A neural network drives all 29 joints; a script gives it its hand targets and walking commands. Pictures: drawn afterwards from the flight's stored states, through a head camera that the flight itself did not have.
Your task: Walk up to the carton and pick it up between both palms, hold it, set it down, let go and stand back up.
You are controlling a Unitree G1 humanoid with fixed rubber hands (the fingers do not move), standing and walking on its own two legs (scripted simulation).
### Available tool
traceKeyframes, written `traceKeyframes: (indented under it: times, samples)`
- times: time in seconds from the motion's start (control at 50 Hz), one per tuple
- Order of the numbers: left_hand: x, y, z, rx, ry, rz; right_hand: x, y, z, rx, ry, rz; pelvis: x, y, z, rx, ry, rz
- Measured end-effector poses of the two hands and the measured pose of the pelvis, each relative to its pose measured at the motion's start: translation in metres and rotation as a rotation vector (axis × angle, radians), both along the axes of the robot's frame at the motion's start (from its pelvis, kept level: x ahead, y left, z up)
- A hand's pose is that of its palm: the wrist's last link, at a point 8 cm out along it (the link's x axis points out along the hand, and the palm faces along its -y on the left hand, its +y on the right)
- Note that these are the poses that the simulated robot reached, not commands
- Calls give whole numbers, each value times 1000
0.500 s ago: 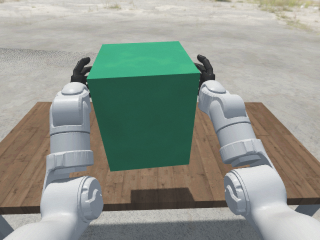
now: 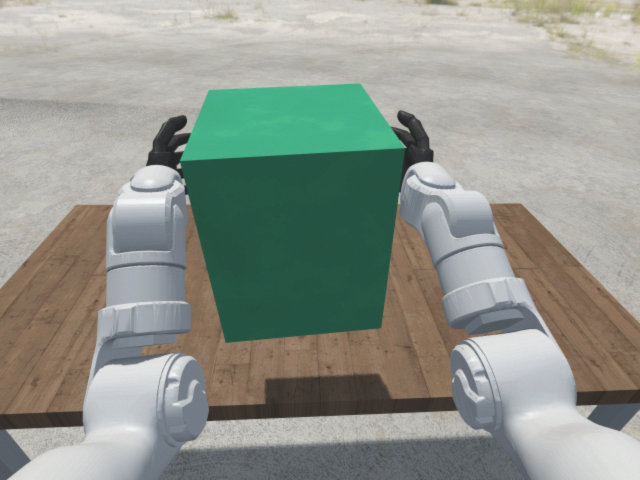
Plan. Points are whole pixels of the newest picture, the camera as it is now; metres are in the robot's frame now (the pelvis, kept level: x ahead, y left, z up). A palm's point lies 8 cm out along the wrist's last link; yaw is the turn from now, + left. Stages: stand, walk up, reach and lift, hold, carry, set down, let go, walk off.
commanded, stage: set down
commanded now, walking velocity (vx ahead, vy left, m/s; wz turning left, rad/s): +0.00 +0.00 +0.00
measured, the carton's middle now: (295, 209) +0.39 +0.00 +0.22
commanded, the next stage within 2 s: none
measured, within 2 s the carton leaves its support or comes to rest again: neither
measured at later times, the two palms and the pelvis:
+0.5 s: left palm (169, 207) +0.40 +0.16 +0.22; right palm (390, 224) +0.38 -0.13 +0.20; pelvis +0.01 +0.00 +0.00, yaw +2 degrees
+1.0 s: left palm (178, 211) +0.42 +0.16 +0.20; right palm (389, 226) +0.39 -0.13 +0.19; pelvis +0.03 +0.03 +0.00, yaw +0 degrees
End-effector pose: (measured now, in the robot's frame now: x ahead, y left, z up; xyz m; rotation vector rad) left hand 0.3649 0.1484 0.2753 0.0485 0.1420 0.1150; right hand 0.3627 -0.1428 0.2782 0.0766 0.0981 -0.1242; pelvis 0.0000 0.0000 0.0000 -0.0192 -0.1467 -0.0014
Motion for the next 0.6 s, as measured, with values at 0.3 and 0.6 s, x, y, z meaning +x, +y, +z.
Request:
traceKeyframes:
  times: [0.3, 0.6]
  samples:
    - [24, 2, 9, -8, -111, -51, 8, 3, -11, -3, -127, -51, 3, -2, 2, 9, -56, 20]
    - [37, 11, -72, 11, -49, -51, 20, 12, -93, -15, -99, -59, 8, 8, 1, -11, -33, 36]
